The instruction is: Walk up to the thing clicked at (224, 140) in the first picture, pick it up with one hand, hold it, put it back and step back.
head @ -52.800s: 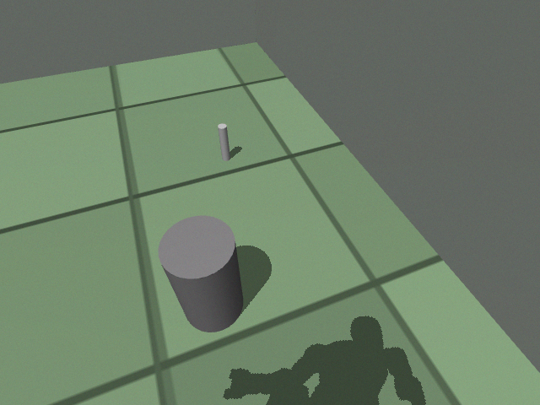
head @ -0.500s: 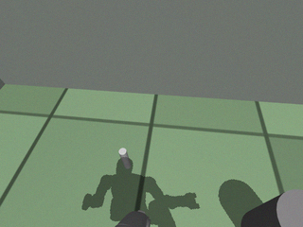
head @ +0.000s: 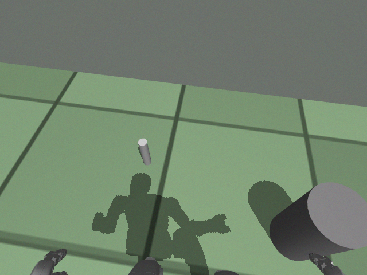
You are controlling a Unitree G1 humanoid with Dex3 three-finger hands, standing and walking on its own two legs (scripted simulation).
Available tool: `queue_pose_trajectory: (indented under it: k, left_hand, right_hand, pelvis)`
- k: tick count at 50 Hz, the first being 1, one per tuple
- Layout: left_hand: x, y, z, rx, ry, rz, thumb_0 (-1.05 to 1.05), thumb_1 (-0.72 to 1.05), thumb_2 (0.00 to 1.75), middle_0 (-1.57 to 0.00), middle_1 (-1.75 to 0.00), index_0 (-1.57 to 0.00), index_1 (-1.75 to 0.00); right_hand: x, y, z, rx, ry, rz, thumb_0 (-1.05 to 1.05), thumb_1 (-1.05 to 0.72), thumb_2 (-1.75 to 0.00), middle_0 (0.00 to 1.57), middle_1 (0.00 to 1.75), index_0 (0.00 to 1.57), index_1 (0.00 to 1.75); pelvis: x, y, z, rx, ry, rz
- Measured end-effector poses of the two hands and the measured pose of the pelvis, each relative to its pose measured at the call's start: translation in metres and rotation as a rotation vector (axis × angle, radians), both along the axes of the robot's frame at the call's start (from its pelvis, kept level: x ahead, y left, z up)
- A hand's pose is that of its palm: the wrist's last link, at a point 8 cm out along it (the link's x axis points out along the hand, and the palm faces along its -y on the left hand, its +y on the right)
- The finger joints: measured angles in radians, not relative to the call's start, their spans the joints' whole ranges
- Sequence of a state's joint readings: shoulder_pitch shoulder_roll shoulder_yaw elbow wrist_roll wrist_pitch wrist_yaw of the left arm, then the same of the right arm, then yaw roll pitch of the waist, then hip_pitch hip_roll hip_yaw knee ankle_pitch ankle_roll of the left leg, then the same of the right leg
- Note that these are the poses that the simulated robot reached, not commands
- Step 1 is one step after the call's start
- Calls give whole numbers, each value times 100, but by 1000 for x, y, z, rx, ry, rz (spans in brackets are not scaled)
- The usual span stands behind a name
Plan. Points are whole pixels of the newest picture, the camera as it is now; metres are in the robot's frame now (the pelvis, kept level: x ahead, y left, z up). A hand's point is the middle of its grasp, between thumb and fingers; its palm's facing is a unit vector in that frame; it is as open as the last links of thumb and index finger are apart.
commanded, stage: step back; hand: left
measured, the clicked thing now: (145, 152) +0.75 +0.26 -0.64
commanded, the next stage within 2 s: stand in 1.94 s
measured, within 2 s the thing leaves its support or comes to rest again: neither
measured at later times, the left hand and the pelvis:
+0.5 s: hand out of the picture -0.07 +0.25 -0.14, palm faces +0.07 -0.91 -0.40, open 7.4 cm; pelvis -0.17 -0.03 +0.00, yaw +4 degrees
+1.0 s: hand out of the picture -0.24 +0.25 -0.13, palm faces +0.09 -0.90 -0.42, open 7.4 cm; pelvis -0.28 -0.03 +0.00, yaw +4 degrees
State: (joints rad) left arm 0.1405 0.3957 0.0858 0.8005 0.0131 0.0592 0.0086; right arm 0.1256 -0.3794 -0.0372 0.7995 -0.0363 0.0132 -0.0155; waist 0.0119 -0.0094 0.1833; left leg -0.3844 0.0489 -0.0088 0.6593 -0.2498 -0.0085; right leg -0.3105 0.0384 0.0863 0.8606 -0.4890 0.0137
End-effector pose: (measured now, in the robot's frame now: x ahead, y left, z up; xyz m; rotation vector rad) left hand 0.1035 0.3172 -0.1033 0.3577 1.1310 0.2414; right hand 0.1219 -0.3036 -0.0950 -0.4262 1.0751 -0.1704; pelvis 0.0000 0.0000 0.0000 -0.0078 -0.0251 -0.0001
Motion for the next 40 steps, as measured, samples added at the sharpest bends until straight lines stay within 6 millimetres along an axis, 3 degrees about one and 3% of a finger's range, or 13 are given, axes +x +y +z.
queue_pose_trajectory:
  k: [4,10,14,18,23,29,34,40]
  left_hand:
    - [-42,-16,0,21,28,-8,1,91,90,-21,-30,-20,-30]
    - [-95,-27,15,33,44,18,1,91,90,-21,-30,-20,-30]
    - [-113,-24,17,50,-1,24,1,90,90,-21,-30,-20,-30]
    - [-133,-15,6,40,-52,34,1,90,90,-21,-30,-20,-30]
    - [-171,-17,1,15,-23,55,1,91,90,-21,-30,-20,-30]
    - [-225,-32,2,-7,15,51,1,91,90,-21,-30,-20,-30]
    - [-277,-48,-2,15,59,26,1,91,90,-21,-30,-20,-30]
    - [-330,-59,9,17,87,58,1,91,90,-21,-30,-20,-30]
  right_hand:
    - [-18,-21,-14,15,-28,-22,1,-90,-90,21,30,20,30]
    - [-67,-31,-13,30,22,-38,1,-91,-90,21,30,20,30]
    - [-107,-31,-17,16,93,-11,1,-91,-90,21,30,20,30]
    - [-144,-24,-22,-2,139,21,1,-91,-90,21,30,20,30]
    - [-186,-17,-11,13,143,24,1,-91,-90,21,30,20,30]
    - [-210,-28,1,9,74,23,1,-90,-90,21,30,20,30]
    - [-227,-50,-9,25,-5,10,1,-90,-90,21,30,20,30]
    - [-272,-59,-13,50,38,-33,1,-91,-90,21,30,20,30]
  pelvis:
    - [-30,-15,-8,-24,-17,-1]
    - [-65,-21,3,34,-5,10]
    - [-92,-23,2,32,2,48]
    - [-125,-20,-7,25,0,92]
    - [-162,-22,0,15,-28,80]
    - [-202,-34,6,-3,-14,46]
    - [-236,-49,-4,-14,-17,1]
    - [-261,-53,4,9,-27,8]
